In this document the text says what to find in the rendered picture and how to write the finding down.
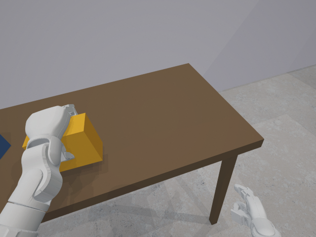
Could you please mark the right robot forearm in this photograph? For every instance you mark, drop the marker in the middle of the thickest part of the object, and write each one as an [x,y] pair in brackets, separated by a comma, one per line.
[262,227]

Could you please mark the left robot forearm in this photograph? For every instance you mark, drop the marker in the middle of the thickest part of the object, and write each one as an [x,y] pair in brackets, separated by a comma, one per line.
[39,183]

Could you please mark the left robot hand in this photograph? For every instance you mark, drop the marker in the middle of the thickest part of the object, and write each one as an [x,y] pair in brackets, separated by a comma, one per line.
[52,121]

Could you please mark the right robot hand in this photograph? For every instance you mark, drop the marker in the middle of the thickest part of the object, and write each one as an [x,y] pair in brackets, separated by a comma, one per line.
[244,213]

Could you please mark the table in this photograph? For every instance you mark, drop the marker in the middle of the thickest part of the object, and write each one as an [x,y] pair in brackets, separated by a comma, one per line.
[153,126]

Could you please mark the sponge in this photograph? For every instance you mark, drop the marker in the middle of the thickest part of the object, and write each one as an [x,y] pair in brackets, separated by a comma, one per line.
[81,140]

